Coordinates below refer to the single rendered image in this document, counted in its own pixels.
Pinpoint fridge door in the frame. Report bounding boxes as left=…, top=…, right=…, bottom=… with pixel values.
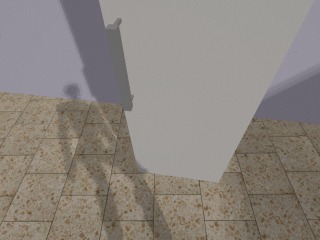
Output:
left=99, top=0, right=315, bottom=183

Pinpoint handle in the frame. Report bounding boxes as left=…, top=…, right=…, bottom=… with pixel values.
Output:
left=105, top=18, right=134, bottom=112

